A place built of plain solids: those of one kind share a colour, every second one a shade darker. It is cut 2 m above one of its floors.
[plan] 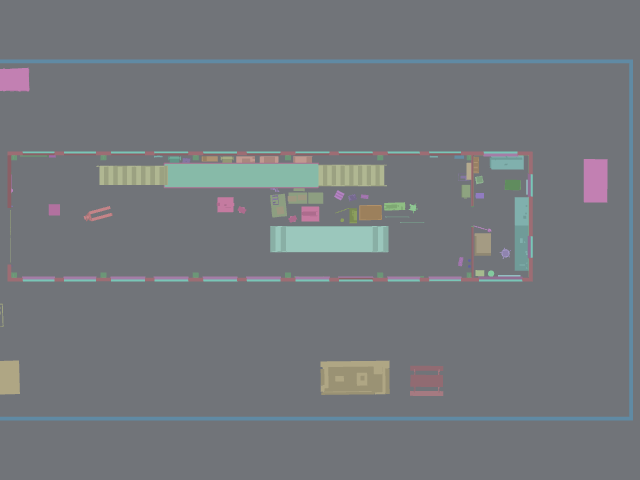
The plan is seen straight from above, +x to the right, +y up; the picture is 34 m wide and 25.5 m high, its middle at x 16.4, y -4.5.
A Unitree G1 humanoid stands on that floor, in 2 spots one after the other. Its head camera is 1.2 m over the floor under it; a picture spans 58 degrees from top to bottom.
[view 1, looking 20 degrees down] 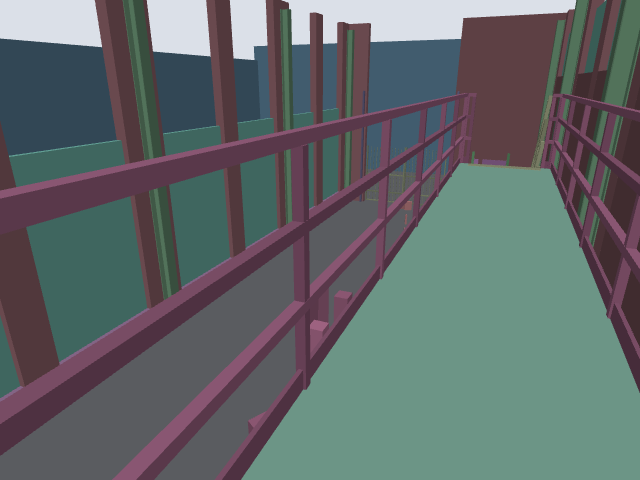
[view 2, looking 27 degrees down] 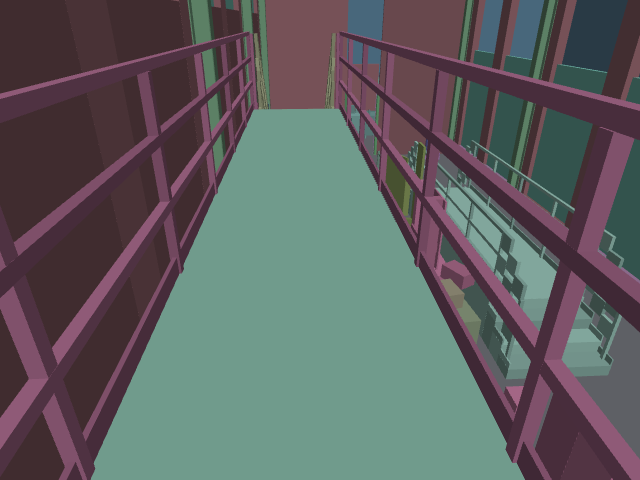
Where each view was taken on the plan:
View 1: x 15.32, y -1.07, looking -157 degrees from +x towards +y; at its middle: ground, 12.42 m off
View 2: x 9.62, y -1.07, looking -3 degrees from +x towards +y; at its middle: raised_floor_steel_grating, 2.64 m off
